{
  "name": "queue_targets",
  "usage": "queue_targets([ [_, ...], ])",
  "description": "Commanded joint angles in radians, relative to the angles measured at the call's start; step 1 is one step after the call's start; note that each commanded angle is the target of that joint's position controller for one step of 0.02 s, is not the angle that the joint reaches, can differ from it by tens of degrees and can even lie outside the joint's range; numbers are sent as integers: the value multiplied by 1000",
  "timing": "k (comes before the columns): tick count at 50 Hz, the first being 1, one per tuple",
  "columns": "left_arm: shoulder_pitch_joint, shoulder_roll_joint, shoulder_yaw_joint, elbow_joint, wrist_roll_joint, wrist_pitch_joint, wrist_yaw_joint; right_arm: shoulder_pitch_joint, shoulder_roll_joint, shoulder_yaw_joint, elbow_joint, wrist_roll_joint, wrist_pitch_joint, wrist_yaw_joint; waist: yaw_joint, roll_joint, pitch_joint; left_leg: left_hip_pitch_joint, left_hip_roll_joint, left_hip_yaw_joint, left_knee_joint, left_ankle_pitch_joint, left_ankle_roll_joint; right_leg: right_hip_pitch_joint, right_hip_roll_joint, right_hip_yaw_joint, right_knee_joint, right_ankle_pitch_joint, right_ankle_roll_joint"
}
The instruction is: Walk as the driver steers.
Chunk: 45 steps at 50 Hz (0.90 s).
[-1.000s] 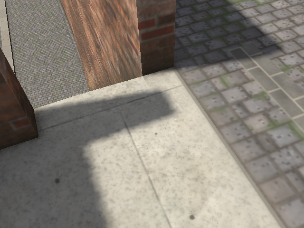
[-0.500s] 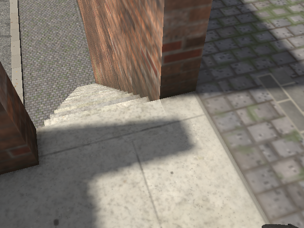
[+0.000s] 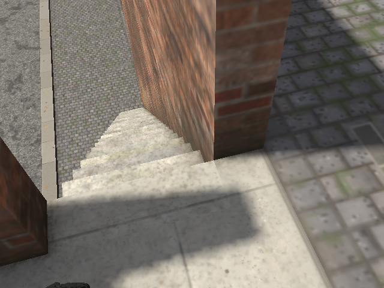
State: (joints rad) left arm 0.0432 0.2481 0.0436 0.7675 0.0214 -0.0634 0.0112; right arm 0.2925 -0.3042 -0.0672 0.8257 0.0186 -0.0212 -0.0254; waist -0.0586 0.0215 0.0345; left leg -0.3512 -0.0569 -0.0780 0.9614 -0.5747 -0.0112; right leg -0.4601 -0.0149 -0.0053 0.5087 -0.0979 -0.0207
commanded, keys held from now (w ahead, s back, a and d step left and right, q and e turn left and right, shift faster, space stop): q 0.44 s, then no key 0.56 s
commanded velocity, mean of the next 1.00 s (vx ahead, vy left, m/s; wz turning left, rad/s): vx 0.03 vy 0.00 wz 0.36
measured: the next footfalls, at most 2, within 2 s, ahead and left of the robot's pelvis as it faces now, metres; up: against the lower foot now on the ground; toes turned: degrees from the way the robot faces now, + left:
left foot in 0.34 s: +0.04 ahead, +0.13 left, +0.00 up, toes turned +15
right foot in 0.74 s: +0.11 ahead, -0.09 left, +0.00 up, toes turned +22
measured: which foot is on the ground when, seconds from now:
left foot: up 0.00-0.32, down 0.34-1.00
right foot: down 0.00-0.34, up 0.36-0.72, down 0.74-1.00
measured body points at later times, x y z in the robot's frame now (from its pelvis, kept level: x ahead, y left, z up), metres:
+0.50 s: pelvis +0.01 +0.03 +0.02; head +0.03 +0.08 +0.46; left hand +0.08 +0.35 -0.11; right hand +0.20 -0.22 -0.07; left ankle +0.00 +0.12 -0.73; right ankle +0.07 -0.11 -0.65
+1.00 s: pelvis +0.03 +0.01 +0.01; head +0.04 +0.01 +0.46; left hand +0.05 +0.30 -0.11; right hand +0.24 -0.19 -0.11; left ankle +0.00 +0.12 -0.73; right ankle +0.07 -0.11 -0.73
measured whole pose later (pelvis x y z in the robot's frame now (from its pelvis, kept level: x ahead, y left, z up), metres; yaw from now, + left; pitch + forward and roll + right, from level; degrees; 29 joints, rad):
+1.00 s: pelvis +0.03 +0.01 +0.01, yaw +21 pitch -1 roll +0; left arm 0.12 0.26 0.01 0.91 0.01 -0.02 0.01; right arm 0.18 -0.27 -0.03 0.79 -0.02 0.02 -0.02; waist -0.01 0.01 0.03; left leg -0.25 -0.05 -0.09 0.52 -0.25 0.01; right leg -0.21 0.00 0.01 0.50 -0.27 0.01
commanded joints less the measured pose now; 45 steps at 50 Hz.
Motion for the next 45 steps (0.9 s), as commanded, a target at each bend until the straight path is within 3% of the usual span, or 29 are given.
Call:
queue_targets([
  [1, 77, 125, 32, -41, -10, 20, 11, 59, -120, -38, -62, 5, 39, -18, 56, -135, -203, -312, 93, -5, 266, 18, -49, 404, -317, 300, -165, 180, -200],
  [4, -1, 139, 36, -36, 11, 31, 18, 65, -78, -39, -84, -1, 80, -26, 22, -190, -120, -174, 102, 51, 222, 137, -65, 169, -251, 141, -267, 22, -197],
  [8, -11, 164, 47, -16, 6, 31, 34, 5, -57, -32, -131, -13, 82, -13, 36, -160, -137, -119, 130, 65, 42, 200, -54, 194, -280, 58, -273, 63, -219],
  [13, -5, 210, 62, 8, -15, 49, 30, -33, -81, -34, -162, -9, 85, 13, 49, -167, -141, 2, 120, 122, -182, 214, -9, 237, -318, 12, -249, 23, -194],
  [15, -18, 211, 64, 17, -32, 59, 26, 13, -85, -41, -148, -11, 87, 23, 13, -153, -139, 102, 93, 156, -352, 303, 34, 221, -301, -28, -185, -33, -142],
  [16, 16, 186, 60, 34, -38, 65, 24, 47, -104, -51, -133, -16, 89, 21, 6, -114, -131, 173, 73, 140, -437, 346, 69, 176, -266, -64, -110, -102, -86],
  [17, 38, 132, 47, 40, -28, 67, 11, 62, -166, -64, -141, -28, 94, 9, 16, 66, -72, 236, 192, -64, -601, 462, 133, 36, -165, -162, 96, -247, 5],
  [18, -1, 108, 40, -14, 8, 63, 8, 27, -282, -80, -186, -35, 93, -8, 45, 313, -22, 255, 434, -446, -665, 650, 302, -242, -5, -173, 357, -550, 98],
  [19, -99, 143, 52, -34, 10, 57, 14, 34, -266, -74, -196, -73, 63, -1, -17, 214, -76, 167, 453, -477, -694, 625, 374, -223, 10, 15, 571, -572, 87],
  [20, -75, 151, 57, -34, -21, 60, 14, -19, -236, -66, -196, -63, 38, -4, 30, 179, -76, 165, 395, -378, -698, 538, 324, -237, -3, 49, 619, -464, 62],
  [21, -36, 155, 64, -9, -26, 66, 23, -89, -217, -66, -210, -35, 22, -6, 64, 145, -61, 165, 330, -299, -686, 473, 252, -243, -16, 61, 599, -362, 53],
  [22, -20, 170, 69, 11, -13, 69, 33, -126, -180, -54, -218, -18, 19, -10, 69, 125, -70, 171, 304, -265, -673, 486, 214, -236, -17, 61, 591, -305, 57],
  [23, 0, 168, 70, 21, -4, 70, 34, -139, -153, -40, -222, -16, 19, -15, 80, 121, -88, 165, 286, -229, -660, 568, 206, -199, -8, 51, 613, -264, 66],
  [25, 20, 149, 66, 27, -14, 65, 28, -117, -122, -26, -223, -25, 19, -21, 81, 112, -135, 200, 268, -187, -641, 668, 211, -147, 4, 45, 588, -214, 79],
  [29, -13, 115, 43, 20, -22, 62, 25, -93, -128, -22, -199, -24, 26, -23, 45, 145, -118, 227, 252, -175, -629, 606, 218, -61, 0, 41, 334, -208, 97],
  [32, -13, 127, 37, 20, -27, 61, 15, -101, -143, -22, -187, -32, 33, -14, 24, 154, -91, 176, 263, -213, -628, 536, 240, 48, 2, 29, 208, -248, 95],
  [35, 22, 128, 31, 33, -26, 52, 9, -136, -125, -9, -172, -23, 37, -4, 43, 128, -80, 155, 252, -241, -590, 554, 226, 157, 7, 16, 22, -192, 77],
  [36, 49, 120, 28, 45, -20, 47, 5, -144, -112, -3, -163, -17, 37, -3, 66, 108, -79, 138, 230, -233, -571, 555, 197, 231, 9, 8, -120, -69, 62],
  [37, 62, 141, 27, 50, -6, 42, 5, -115, -96, 5, -150, -22, 31, -2, 61, 75, -93, 109, 203, -228, -561, 525, 154, 318, -29, 51, -174, 50, 43],
  [38, 88, 196, 33, 49, 9, 41, 9, -94, -74, 14, -145, -40, 20, 0, 44, -21, -128, 66, 147, -172, -489, 440, 103, 404, -142, 152, -158, 265, 5],
  [39, 44, 235, 38, 58, 3, 43, 9, -43, -64, 12, -144, -43, 11, 8, -28, -162, -123, 41, 57, -71, -481, 301, 61, 373, -190, 187, -114, 297, -73],
  [40, 14, 166, 22, 53, -6, 42, 3, -78, -78, 13, -134, -52, 11, 7, 4, -169, -128, 116, 58, -42, -493, 300, 28, 289, -176, 190, -143, 120, -102],
  [41, 4, 140, 13, 53, -6, 39, -1, -128, -99, 6, -135, -47, 13, 6, 25, -151, -100, 126, 56, -41, -490, 338, 23, 264, -133, 163, -150, 3, -75],
  [45, 36, 152, 4, 82, -6, 21, 0, -150, -89, 7, -127, -38, 32, 2, 48, -102, -60, 124, 69, -68, -502, 427, 49, 236, -78, 109, -129, -80, -21],
])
